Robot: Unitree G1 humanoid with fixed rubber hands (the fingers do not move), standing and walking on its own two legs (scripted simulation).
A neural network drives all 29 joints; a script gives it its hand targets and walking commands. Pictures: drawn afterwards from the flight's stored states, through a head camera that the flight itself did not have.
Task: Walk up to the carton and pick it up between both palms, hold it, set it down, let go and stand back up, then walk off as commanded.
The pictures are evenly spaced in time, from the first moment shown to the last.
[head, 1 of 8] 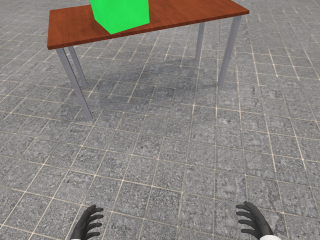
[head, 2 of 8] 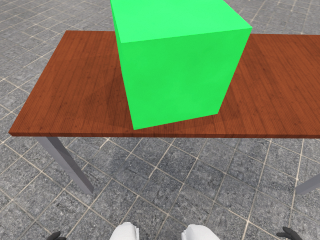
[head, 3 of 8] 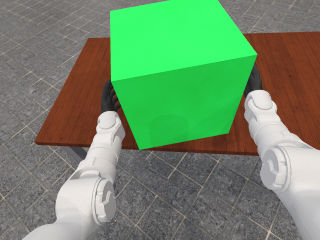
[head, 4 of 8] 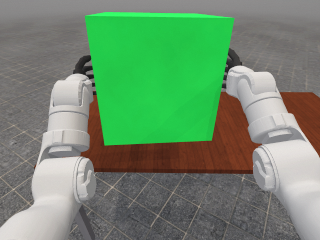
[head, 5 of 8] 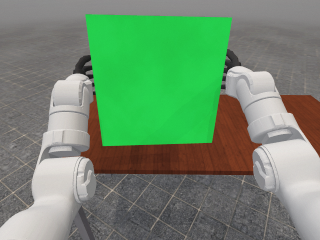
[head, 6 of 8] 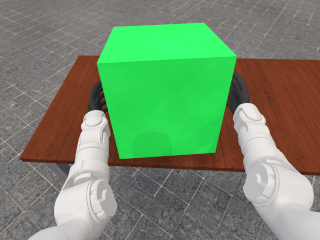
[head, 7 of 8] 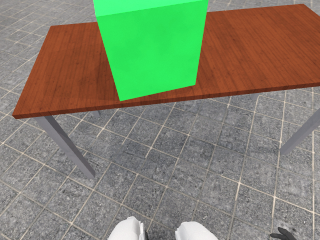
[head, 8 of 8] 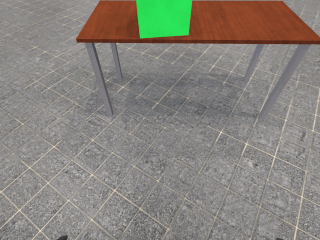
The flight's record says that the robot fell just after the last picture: no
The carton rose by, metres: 0.21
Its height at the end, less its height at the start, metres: +0.00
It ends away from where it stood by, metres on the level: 0.01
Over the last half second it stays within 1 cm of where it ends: yes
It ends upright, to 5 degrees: yes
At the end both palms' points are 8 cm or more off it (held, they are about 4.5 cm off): yes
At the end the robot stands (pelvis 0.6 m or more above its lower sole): yes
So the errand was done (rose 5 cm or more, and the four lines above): yes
